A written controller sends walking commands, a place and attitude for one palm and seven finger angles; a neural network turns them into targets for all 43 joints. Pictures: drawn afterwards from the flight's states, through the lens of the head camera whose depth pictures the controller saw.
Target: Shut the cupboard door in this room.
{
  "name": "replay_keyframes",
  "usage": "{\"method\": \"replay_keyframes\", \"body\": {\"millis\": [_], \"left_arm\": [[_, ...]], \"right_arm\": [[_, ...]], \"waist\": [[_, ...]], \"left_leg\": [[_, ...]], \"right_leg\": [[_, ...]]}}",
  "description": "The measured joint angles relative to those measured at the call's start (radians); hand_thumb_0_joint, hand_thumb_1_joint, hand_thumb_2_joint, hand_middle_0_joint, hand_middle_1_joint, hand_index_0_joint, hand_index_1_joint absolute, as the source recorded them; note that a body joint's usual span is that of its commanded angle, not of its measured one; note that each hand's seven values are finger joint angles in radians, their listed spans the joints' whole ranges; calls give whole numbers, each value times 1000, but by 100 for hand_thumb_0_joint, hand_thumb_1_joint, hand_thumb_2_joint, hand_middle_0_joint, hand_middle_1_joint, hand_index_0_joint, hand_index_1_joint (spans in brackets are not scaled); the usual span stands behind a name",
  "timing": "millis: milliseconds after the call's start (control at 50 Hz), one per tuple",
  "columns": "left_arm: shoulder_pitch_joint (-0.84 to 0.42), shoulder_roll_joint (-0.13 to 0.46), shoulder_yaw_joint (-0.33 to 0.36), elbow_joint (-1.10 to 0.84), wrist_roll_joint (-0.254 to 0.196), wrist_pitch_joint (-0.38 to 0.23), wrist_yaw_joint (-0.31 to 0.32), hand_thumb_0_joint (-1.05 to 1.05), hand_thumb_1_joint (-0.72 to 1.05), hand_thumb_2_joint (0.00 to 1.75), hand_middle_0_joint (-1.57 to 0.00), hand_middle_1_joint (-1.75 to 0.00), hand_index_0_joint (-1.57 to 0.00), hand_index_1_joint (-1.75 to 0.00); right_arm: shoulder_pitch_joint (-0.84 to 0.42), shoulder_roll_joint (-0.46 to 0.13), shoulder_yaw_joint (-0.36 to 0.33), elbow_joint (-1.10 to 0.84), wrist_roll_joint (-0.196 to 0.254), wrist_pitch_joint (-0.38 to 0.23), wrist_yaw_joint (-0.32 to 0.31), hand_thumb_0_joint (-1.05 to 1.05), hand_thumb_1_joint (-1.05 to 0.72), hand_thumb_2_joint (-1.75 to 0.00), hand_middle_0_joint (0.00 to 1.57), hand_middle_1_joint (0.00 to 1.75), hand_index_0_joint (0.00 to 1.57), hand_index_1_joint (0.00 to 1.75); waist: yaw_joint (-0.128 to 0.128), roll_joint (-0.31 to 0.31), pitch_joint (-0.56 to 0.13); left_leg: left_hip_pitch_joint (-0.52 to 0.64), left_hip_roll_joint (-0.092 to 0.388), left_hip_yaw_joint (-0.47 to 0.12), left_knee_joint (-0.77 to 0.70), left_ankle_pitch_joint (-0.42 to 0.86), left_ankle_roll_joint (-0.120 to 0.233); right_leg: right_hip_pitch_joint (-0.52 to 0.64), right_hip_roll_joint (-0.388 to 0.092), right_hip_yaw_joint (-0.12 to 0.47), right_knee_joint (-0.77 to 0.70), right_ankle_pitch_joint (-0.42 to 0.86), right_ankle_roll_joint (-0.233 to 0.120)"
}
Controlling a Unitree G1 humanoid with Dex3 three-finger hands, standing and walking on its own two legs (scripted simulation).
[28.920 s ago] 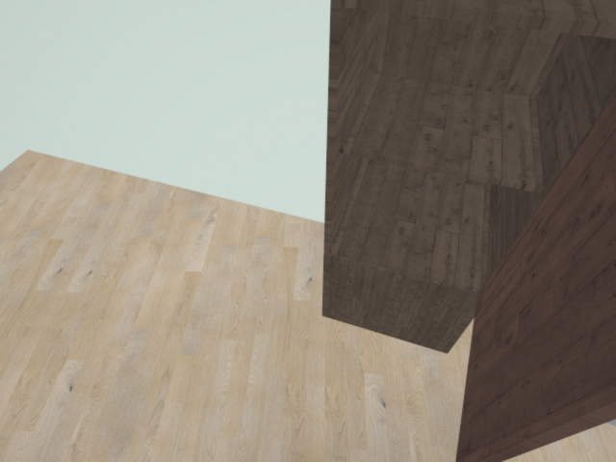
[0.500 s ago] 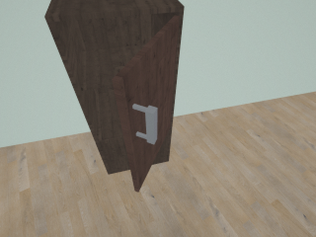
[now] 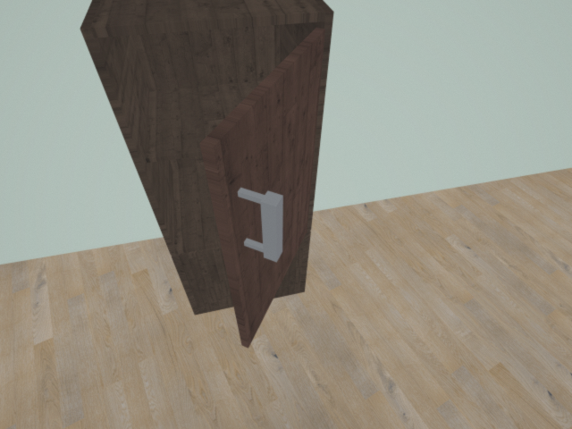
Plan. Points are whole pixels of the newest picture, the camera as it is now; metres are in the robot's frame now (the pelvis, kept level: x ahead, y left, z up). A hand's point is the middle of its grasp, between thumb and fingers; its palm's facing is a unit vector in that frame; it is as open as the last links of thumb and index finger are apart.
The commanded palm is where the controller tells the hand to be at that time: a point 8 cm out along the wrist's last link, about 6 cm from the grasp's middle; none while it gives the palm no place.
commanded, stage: walk to a spot facing it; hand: left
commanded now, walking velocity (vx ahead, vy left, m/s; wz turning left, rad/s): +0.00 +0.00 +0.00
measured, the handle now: (260, 224) +0.39 +0.07 +0.07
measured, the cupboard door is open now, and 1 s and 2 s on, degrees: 53 53 53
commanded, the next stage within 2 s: none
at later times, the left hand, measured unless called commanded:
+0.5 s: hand out of the picture +0.04 +0.14 -0.17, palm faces -0.08 -0.95 -0.30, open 7.4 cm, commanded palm none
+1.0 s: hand out of the picture +0.07 +0.13 -0.15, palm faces -0.33 -0.90 -0.28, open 7.4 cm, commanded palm none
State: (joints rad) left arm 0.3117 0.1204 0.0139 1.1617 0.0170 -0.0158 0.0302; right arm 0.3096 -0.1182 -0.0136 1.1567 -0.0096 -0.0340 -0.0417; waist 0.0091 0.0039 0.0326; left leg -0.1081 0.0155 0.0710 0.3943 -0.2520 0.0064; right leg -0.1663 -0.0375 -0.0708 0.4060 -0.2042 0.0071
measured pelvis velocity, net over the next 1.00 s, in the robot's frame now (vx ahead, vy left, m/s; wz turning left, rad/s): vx -0.01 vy -0.06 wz -0.49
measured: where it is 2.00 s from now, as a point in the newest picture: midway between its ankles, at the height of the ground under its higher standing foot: outside the picture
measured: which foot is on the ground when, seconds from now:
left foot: down 0.00-0.42, up 0.44-1.00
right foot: down 0.00-1.00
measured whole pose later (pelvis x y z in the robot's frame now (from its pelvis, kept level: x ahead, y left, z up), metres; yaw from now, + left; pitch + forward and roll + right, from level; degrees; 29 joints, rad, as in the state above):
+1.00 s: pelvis -0.01 -0.06 +0.00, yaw -28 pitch +1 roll +3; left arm 0.33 0.17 0.08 0.96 0.02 0.02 0.00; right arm 0.09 -0.26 -0.07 0.91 -0.02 0.06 -0.03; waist 0.07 0.02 0.07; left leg -0.48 0.02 -0.08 1.02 -0.34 -0.08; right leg -0.25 0.16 0.20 0.38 -0.12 -0.11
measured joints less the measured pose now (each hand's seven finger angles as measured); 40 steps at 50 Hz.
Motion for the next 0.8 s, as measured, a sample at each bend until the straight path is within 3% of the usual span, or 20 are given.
{"method": "replay_keyframes", "body": {"millis": [140,280,340,380,400,420,440,480,560,660,800], "left_arm": [[-16,16,12,-16,0,13,-2,0,91,89,-20,-30,-20,-30],[-35,30,48,-59,7,51,-24,0,91,89,-20,-30,-20,-30],[-42,39,63,-85,12,64,-30,0,91,89,-20,-30,-20,-30],[-45,39,70,-102,13,65,-33,0,91,89,-20,-30,-20,-30],[-43,40,71,-112,14,60,-35,0,91,89,-20,-30,-20,-30],[-46,36,73,-118,15,52,-35,0,91,89,-20,-30,-20,-30],[-50,36,72,-126,17,41,-34,0,91,89,-20,-30,-20,-30],[-58,37,69,-140,10,26,-27,0,91,89,-20,-30,-20,-30],[-59,35,67,-160,-1,24,-20,0,91,89,-20,-30,-20,-30],[-37,31,61,-177,-3,22,-26,0,90,89,-20,-30,-21,-30],[-6,25,59,-191,-1,28,-32,0,90,89,-20,-30,-21,-30]], "right_arm": [[-23,-14,-7,-14,-2,10,-4,0,-91,-90,20,30,20,30],[-49,-16,-31,-63,-8,30,-5,0,-91,-90,20,30,20,30],[-55,-23,-43,-83,-11,32,-1,0,-91,-90,20,30,20,30],[-60,-35,-51,-93,-15,37,3,0,-91,-90,20,30,20,30],[-62,-42,-54,-99,-16,40,5,0,-91,-90,20,30,20,30],[-68,-53,-58,-103,-14,45,8,1,-91,-90,20,30,20,30],[-77,-60,-61,-108,-12,53,9,1,-91,-90,20,30,20,30],[-100,-69,-62,-119,-7,71,10,1,-91,-90,20,30,20,30],[-155,-86,-65,-145,-8,77,16,1,-91,-90,20,30,20,30],[-208,-109,-67,-187,-11,78,18,1,-91,-90,20,30,20,30],[-234,-144,-66,-217,-11,89,11,0,-91,-90,20,30,19,30]], "waist": [[8,7,5],[10,-4,32],[16,-2,47],[17,16,53],[18,27,53],[18,51,56],[15,63,59],[14,60,66],[26,40,70],[37,23,54],[51,28,38]], "left_leg": [[-15,13,18,26,-13,-6],[-68,31,84,125,-64,-13],[-74,45,119,168,-92,-22],[-78,65,138,202,-114,-36],[-85,79,144,228,-129,-46],[-103,105,141,271,-146,-50],[-141,109,116,355,-195,-52],[-228,74,37,558,-265,-55],[-340,43,-34,768,-155,-63],[-395,40,-96,793,-56,-82],[-405,36,-151,753,-33,-96]], "right_leg": [[-26,12,18,27,-5,-6],[-138,26,76,188,-59,-18],[-189,18,51,335,-169,-11],[-188,15,23,355,-192,-7],[-174,16,10,323,-165,-11],[-170,35,-3,313,-159,-39],[-177,47,-7,318,-158,-68],[-174,54,-5,298,-146,-105],[-134,76,31,167,-64,-120],[-106,104,95,53,14,-127],[-85,147,167,-6,57,-127]]}}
